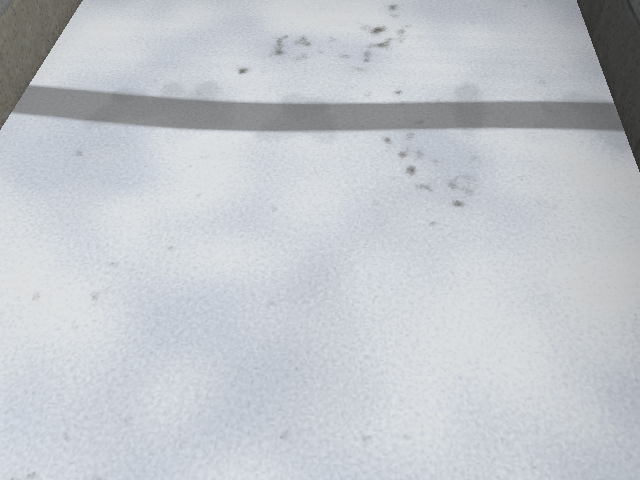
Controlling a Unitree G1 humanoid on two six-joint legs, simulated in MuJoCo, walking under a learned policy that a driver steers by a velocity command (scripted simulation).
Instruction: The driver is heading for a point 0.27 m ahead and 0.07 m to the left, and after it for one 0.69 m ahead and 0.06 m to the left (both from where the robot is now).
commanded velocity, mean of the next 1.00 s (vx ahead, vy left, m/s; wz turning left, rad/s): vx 0.44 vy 0.00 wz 0.25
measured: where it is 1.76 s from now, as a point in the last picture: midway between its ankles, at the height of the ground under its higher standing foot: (326, 395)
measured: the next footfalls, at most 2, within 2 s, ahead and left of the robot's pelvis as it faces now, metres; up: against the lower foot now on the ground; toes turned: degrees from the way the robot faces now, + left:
left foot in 0.14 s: +0.26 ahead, +0.12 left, +0.00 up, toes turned +6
right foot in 0.64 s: +0.57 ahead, -0.04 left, +0.00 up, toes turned +14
